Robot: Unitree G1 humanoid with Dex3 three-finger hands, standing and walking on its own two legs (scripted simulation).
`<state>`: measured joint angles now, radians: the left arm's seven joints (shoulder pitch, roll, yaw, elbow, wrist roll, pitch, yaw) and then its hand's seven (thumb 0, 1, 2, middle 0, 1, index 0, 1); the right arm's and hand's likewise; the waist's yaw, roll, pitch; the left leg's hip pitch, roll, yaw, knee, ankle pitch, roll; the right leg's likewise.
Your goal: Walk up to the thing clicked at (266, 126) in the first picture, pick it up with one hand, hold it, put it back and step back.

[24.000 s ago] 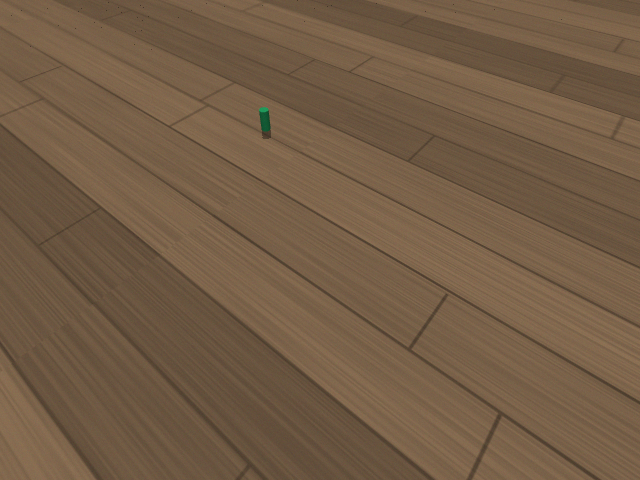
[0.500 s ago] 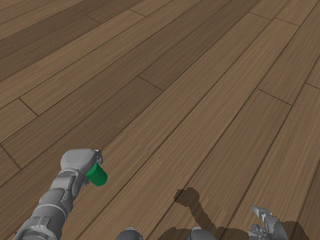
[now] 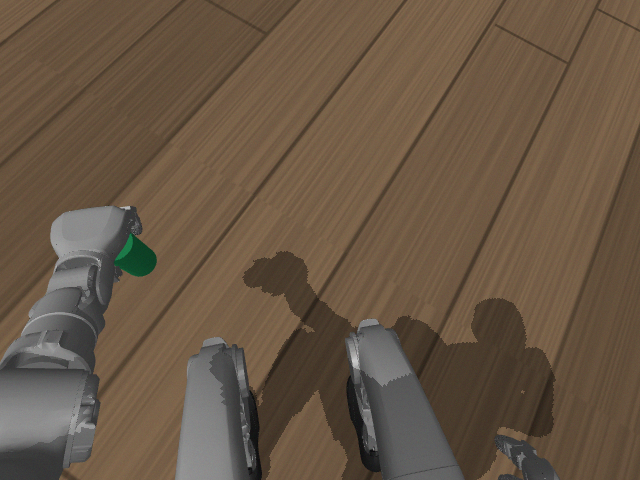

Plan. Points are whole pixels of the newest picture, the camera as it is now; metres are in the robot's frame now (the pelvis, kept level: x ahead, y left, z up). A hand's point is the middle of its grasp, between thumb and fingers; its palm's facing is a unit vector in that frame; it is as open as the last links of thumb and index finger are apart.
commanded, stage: crouch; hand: left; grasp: from above
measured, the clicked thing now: (128, 253) +0.44 +0.25 -0.18
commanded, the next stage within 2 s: lower in 0.98 s
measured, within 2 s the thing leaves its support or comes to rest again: rests again in 1.92 s
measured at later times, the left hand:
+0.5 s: hand (133, 265) +0.44 +0.27 -0.27, palm faces -0.44 -0.03 -0.90, open 8.0 cm
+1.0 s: hand (142, 267) +0.45 +0.27 -0.33, palm faces -0.45 -0.03 -0.89, open 7.9 cm
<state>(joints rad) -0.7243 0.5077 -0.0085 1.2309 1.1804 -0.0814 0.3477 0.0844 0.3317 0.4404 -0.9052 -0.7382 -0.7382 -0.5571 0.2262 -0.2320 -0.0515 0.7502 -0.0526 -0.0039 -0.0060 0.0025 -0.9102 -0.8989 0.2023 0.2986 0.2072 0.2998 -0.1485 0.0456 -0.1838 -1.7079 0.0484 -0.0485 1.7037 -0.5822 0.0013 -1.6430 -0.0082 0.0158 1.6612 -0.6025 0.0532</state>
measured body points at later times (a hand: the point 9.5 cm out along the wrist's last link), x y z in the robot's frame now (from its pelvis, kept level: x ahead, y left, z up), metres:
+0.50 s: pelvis -0.01 -0.01 -0.11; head +0.22 +0.04 +0.27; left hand +0.46 +0.27 -0.22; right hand +0.05 -0.29 -0.22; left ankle +0.08 +0.12 -0.51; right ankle +0.07 -0.16 -0.51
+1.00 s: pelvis -0.02 -0.01 -0.17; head +0.22 +0.04 +0.21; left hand +0.47 +0.27 -0.28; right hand +0.02 -0.29 -0.28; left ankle +0.08 +0.12 -0.51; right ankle +0.07 -0.15 -0.51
